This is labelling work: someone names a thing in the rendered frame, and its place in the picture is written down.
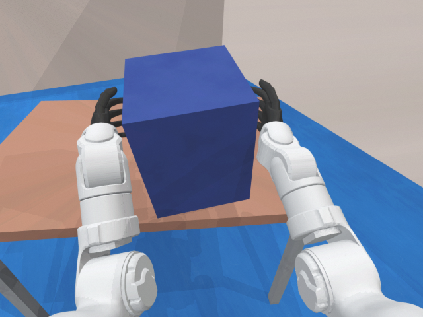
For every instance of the carton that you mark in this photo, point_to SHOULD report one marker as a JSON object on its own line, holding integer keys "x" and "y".
{"x": 190, "y": 118}

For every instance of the robot right forearm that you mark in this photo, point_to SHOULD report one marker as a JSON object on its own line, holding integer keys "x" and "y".
{"x": 312, "y": 216}

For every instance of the left robot hand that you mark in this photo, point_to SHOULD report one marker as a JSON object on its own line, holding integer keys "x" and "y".
{"x": 102, "y": 113}

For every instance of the robot left upper arm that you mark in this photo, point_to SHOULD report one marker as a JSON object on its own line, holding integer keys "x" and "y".
{"x": 118, "y": 285}

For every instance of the table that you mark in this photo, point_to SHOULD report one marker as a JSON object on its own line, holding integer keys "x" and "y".
{"x": 39, "y": 195}

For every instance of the robot right upper arm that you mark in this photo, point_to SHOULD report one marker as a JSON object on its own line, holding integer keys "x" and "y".
{"x": 339, "y": 280}

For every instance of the robot left forearm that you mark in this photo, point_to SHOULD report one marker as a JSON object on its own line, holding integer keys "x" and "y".
{"x": 104, "y": 189}

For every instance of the right robot hand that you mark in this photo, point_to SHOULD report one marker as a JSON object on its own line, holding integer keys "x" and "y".
{"x": 270, "y": 105}

